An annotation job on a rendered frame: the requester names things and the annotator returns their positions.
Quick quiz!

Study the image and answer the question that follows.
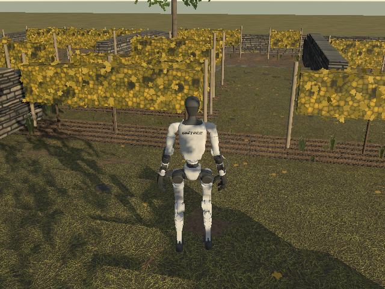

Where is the left robot hand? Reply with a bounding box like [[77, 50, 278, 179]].
[[157, 174, 171, 191]]

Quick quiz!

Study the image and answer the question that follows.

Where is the robot right upper arm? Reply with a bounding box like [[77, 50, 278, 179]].
[[205, 122, 220, 156]]

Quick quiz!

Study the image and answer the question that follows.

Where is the left robot forearm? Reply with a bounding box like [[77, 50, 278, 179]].
[[158, 147, 171, 176]]

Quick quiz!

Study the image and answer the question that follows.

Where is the right robot hand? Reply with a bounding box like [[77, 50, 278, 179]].
[[213, 174, 227, 191]]

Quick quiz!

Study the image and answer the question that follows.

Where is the right robot thigh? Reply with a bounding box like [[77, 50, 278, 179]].
[[200, 168, 213, 211]]

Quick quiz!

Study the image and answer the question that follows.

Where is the robot left upper arm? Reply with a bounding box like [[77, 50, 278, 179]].
[[164, 122, 180, 156]]

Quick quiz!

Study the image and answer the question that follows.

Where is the robot right shin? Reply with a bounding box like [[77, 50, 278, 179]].
[[203, 200, 212, 241]]

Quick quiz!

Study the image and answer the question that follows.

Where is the right robot forearm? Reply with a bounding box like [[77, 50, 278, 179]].
[[214, 147, 226, 176]]

